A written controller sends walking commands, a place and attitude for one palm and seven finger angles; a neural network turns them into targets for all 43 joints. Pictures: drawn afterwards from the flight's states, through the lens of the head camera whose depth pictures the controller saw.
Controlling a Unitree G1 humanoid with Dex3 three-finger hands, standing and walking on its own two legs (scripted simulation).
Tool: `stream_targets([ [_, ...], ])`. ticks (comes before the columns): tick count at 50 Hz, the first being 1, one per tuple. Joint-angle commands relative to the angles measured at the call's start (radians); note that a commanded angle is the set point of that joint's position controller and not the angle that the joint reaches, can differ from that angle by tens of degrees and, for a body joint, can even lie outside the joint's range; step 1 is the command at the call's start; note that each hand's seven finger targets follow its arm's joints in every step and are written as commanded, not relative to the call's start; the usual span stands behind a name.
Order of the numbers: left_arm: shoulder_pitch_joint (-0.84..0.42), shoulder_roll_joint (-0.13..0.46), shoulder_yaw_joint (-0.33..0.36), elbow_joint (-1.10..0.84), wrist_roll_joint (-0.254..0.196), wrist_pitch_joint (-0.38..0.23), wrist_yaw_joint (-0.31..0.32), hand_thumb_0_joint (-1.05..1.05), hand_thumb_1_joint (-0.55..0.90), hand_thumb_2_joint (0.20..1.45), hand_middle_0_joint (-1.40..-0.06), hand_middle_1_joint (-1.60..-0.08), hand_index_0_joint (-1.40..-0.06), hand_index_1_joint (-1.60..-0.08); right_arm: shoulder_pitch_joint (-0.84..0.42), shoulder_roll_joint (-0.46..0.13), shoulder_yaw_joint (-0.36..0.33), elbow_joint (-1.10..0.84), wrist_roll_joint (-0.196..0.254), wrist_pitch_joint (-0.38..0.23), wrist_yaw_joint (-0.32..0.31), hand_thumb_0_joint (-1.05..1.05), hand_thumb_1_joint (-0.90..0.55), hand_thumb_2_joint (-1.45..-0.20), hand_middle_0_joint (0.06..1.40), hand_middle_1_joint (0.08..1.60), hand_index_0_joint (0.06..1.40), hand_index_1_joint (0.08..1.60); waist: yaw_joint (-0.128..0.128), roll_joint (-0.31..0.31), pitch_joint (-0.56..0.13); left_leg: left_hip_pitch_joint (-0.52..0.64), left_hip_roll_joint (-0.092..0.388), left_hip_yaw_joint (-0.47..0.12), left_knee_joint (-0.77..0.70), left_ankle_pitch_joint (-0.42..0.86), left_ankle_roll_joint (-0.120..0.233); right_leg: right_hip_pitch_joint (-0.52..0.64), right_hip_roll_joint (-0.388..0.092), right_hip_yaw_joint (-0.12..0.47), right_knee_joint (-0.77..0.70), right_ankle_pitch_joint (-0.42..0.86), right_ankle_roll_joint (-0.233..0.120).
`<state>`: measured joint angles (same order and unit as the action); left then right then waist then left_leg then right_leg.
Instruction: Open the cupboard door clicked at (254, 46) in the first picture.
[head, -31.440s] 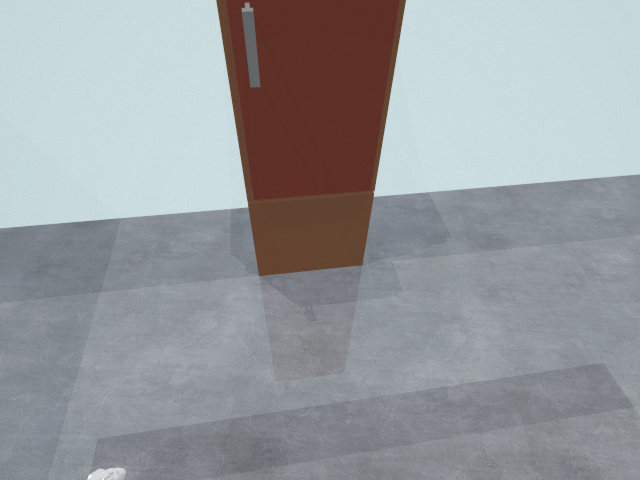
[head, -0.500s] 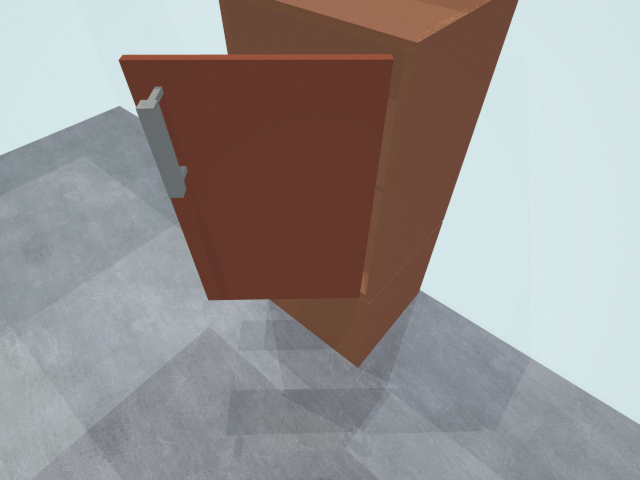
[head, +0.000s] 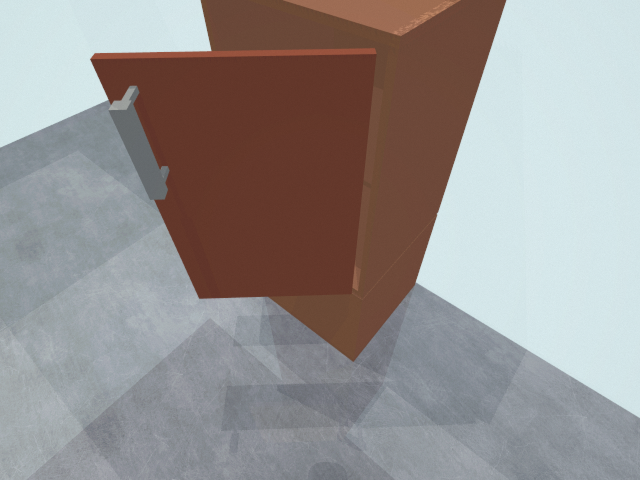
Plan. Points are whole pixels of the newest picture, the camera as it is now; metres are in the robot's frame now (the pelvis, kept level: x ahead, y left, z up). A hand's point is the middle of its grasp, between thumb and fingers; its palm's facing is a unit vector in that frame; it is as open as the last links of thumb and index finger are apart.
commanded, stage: look again from close up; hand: left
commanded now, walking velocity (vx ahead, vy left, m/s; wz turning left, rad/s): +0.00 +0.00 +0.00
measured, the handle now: (145, 145) +0.53 +0.30 +0.13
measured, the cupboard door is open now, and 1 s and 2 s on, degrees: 42 42 42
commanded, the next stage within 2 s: shuffle to correct the standing spot in 0.30 s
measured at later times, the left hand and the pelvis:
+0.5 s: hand out of the picture +0.05 +0.16 -0.17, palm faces +0.02 -0.97 -0.23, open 7.3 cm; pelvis +0.02 -0.03 +0.00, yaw +1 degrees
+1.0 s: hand out of the picture +0.01 +0.24 -0.18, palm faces +0.10 -0.97 -0.22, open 7.3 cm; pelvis +0.00 +0.04 +0.00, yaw +4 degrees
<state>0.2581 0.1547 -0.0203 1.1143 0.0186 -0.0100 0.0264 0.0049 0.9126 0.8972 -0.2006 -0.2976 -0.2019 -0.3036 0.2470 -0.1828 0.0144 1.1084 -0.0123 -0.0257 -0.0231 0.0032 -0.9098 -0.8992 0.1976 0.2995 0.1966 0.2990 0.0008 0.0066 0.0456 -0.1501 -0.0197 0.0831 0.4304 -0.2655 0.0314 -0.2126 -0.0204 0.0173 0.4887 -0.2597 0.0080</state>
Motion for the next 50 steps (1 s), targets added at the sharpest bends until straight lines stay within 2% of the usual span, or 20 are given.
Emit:
stream_targets([
  [1,0.037,0.136,0.028,-0.033,-0.005,-0.019,0.009,0.000,0.900,0.900,-0.200,-0.300,-0.200,-0.300,0.041,-0.098,-0.022,-0.025,0.000,-0.014,-0.006,0.000,-0.900,-0.900,0.200,0.300,0.200,0.300,-0.001,-0.008,0.005,-0.019,0.122,-0.110,-0.081,0.138,0.009,-0.005,-0.084,0.077,-0.074,0.178,-0.048],
  [20,0.000,0.170,0.038,-0.054,-0.008,-0.026,0.006,0.000,0.900,0.900,-0.200,-0.300,-0.200,-0.300,0.019,-0.111,-0.025,-0.012,-0.001,-0.010,-0.009,0.000,-0.900,-0.900,0.200,0.300,0.200,0.300,0.001,-0.017,-0.028,0.004,0.124,-0.102,-0.066,0.178,-0.007,0.045,-0.094,0.082,-0.099,0.274,-0.058],
  [23,0.024,0.167,0.048,-0.065,-0.008,-0.019,0.014,0.000,0.900,0.900,-0.200,-0.300,-0.200,-0.300,0.030,-0.080,-0.024,-0.024,0.000,0.004,-0.007,0.000,-0.900,-0.900,0.200,0.300,0.200,0.300,0.012,-0.038,-0.033,-0.042,0.103,-0.081,-0.018,0.182,-0.020,0.081,-0.140,0.098,-0.074,0.362,-0.068],
  [25,0.035,0.199,0.066,-0.076,-0.007,-0.011,0.019,0.000,0.900,0.900,-0.200,-0.300,-0.200,-0.300,0.028,-0.084,-0.031,-0.047,0.000,0.018,-0.006,0.000,-0.900,-0.900,0.200,0.300,0.200,0.300,0.019,-0.062,-0.041,-0.096,0.078,-0.060,0.049,0.129,-0.033,0.101,-0.202,0.142,-0.073,0.383,-0.096],
  [27,0.060,0.229,0.087,-0.090,-0.003,-0.005,0.023,0.000,0.900,0.900,-0.200,-0.300,-0.200,-0.300,0.015,-0.083,-0.041,-0.077,-0.001,0.029,-0.005,0.000,-0.900,-0.900,0.200,0.300,0.200,0.300,0.035,-0.131,-0.044,-0.178,0.048,-0.037,0.157,-0.010,-0.045,0.135,-0.293,0.219,-0.095,0.451,-0.151],
  [28,0.080,0.242,0.095,-0.095,0.001,-0.002,0.027,0.000,0.900,0.900,-0.200,-0.300,-0.200,-0.300,-0.006,-0.083,-0.046,-0.096,-0.001,0.035,-0.005,0.000,-0.900,-0.900,0.200,0.300,0.200,0.300,0.051,-0.161,-0.028,-0.251,0.036,-0.032,0.239,-0.151,-0.050,0.167,-0.346,0.256,-0.105,0.522,-0.196],
  [29,0.100,0.239,0.101,-0.098,0.006,0.000,0.030,0.000,0.900,0.900,-0.200,-0.300,-0.200,-0.300,-0.033,-0.086,-0.052,-0.115,-0.002,0.038,-0.005,0.000,-0.900,-0.900,0.200,0.300,0.200,0.300,0.068,-0.173,-0.020,-0.305,0.043,-0.048,0.335,-0.241,-0.051,0.165,-0.390,0.294,-0.112,0.568,-0.239],
  [30,0.101,0.238,0.105,-0.107,0.010,0.001,0.031,0.000,0.900,0.900,-0.200,-0.300,-0.200,-0.300,-0.048,-0.083,-0.056,-0.131,-0.001,0.039,-0.002,0.000,-0.900,-0.900,0.200,0.300,0.200,0.300,0.070,-0.156,-0.019,-0.332,0.046,-0.071,0.396,-0.273,-0.052,0.165,-0.399,0.289,-0.106,0.601,-0.259],
  [33,0.022,0.243,0.114,-0.149,0.016,0.005,0.028,0.000,0.900,0.900,-0.200,-0.300,-0.200,-0.300,-0.028,-0.064,-0.063,-0.151,0.006,0.042,0.013,0.000,-0.900,-0.900,0.200,0.300,0.200,0.300,0.031,-0.161,-0.040,-0.257,0.053,-0.078,0.327,-0.207,-0.057,0.077,-0.354,0.184,-0.069,0.540,-0.214],
  [35,-0.013,0.256,0.120,-0.164,0.012,0.010,0.023,0.000,0.900,0.900,-0.200,-0.300,-0.200,-0.300,0.022,-0.056,-0.064,-0.144,0.005,0.042,0.018,0.000,-0.900,-0.900,0.200,0.300,0.200,0.300,0.005,-0.168,-0.057,-0.109,0.020,-0.019,0.181,-0.060,-0.062,-0.027,-0.303,0.126,-0.040,0.402,-0.157],
  [36,-0.026,0.257,0.121,-0.169,0.008,0.016,0.021,0.000,0.900,0.900,-0.200,-0.300,-0.200,-0.300,0.064,-0.061,-0.065,-0.132,0.002,0.039,0.018,0.000,-0.900,-0.900,0.200,0.300,0.200,0.300,-0.014,-0.149,-0.054,-0.005,0.010,0.011,0.076,0.027,-0.060,-0.103,-0.272,0.102,-0.007,0.302,-0.125],
  [37,-0.033,0.239,0.117,-0.177,0.006,0.025,0.018,0.000,0.900,0.900,-0.200,-0.300,-0.200,-0.300,0.099,-0.085,-0.069,-0.124,-0.001,0.036,0.017,0.000,-0.900,-0.900,0.200,0.300,0.200,0.300,-0.029,-0.072,-0.059,0.072,0.039,0.001,0.010,0.081,-0.050,-0.165,-0.218,0.058,0.063,0.164,-0.092],
  [38,-0.034,0.178,0.110,-0.201,0.008,0.039,0.015,0.000,0.900,0.900,-0.200,-0.300,-0.200,-0.300,0.111,-0.148,-0.083,-0.139,-0.011,0.034,0.015,0.000,-0.900,-0.900,0.200,0.300,0.200,0.300,-0.034,0.145,-0.037,0.078,0.202,-0.211,-0.057,0.112,0.023,-0.289,-0.096,-0.047,0.220,-0.134,-0.035],
  [39,-0.050,0.125,0.098,-0.222,0.005,0.046,0.012,0.000,0.900,0.900,-0.200,-0.300,-0.200,-0.300,0.125,-0.205,-0.090,-0.155,-0.019,0.039,0.014,0.000,-0.900,-0.900,0.200,0.300,0.200,0.300,-0.040,0.287,-0.028,-0.022,0.347,-0.364,-0.161,0.144,0.133,-0.311,-0.016,-0.101,0.420,-0.379,-0.005],
  [40,-0.057,0.119,0.089,-0.215,0.007,0.049,0.017,0.000,0.900,0.900,-0.200,-0.300,-0.200,-0.300,0.112,-0.182,-0.084,-0.160,-0.019,0.034,0.008,0.000,-0.900,-0.900,0.200,0.300,0.200,0.300,-0.049,0.207,-0.033,-0.109,0.357,-0.415,-0.204,0.015,0.176,-0.281,-0.025,-0.031,0.537,-0.368,-0.024],
  [41,-0.042,0.099,0.087,-0.195,0.008,0.046,0.011,0.000,0.900,0.900,-0.200,-0.300,-0.200,-0.300,0.067,-0.165,-0.075,-0.171,-0.022,0.028,0.003,0.000,-0.900,-0.900,0.200,0.300,0.200,0.300,-0.024,0.168,-0.029,-0.131,0.342,-0.423,-0.219,-0.077,0.182,-0.288,-0.041,-0.003,0.599,-0.300,-0.034],
  [43,0.028,0.089,0.077,-0.146,0.015,0.032,-0.004,0.000,0.900,0.900,-0.200,-0.300,-0.200,-0.300,-0.005,-0.112,-0.056,-0.179,-0.020,0.007,-0.002,0.000,-0.900,-0.900,0.200,0.300,0.200,0.300,0.018,0.073,-0.023,-0.154,0.292,-0.340,-0.231,-0.086,0.159,-0.249,-0.057,-0.004,0.585,-0.174,-0.028],
  [46,0.057,0.064,0.055,-0.114,0.008,0.028,-0.010,0.000,0.900,0.900,-0.200,-0.300,-0.200,-0.300,0.036,-0.098,-0.047,-0.142,-0.017,-0.008,-0.009,0.000,-0.900,-0.900,0.200,0.300,0.200,0.300,0.001,0.080,-0.040,-0.083,0.276,-0.274,-0.227,0.033,0.144,-0.199,-0.048,-0.023,0.429,-0.157,-0.010],
  [48,0.027,0.056,0.049,-0.113,0.008,0.026,-0.011,0.000,0.900,0.900,-0.200,-0.300,-0.200,-0.300,0.065,-0.091,-0.052,-0.120,-0.021,-0.004,-0.014,0.000,-0.900,-0.900,0.200,0.300,0.200,0.300,-0.020,0.055,-0.008,-0.059,0.290,-0.281,-0.215,0.093,0.151,-0.184,-0.037,-0.032,0.321,-0.193,-0.010],
  [50,0.022,0.052,0.046,-0.114,0.005,0.027,-0.013,0.000,0.900,0.900,-0.200,-0.300,-0.200,-0.300,0.084,-0.120,-0.060,-0.104,-0.024,0.001,-0.017,0.000,-0.900,-0.900,0.200,0.300,0.200,0.300,-0.033,0.065,-0.035,-0.004,0.303,-0.290,-0.191,0.147,0.153,-0.166,-0.026,-0.036,0.247,-0.215,-0.011],
])
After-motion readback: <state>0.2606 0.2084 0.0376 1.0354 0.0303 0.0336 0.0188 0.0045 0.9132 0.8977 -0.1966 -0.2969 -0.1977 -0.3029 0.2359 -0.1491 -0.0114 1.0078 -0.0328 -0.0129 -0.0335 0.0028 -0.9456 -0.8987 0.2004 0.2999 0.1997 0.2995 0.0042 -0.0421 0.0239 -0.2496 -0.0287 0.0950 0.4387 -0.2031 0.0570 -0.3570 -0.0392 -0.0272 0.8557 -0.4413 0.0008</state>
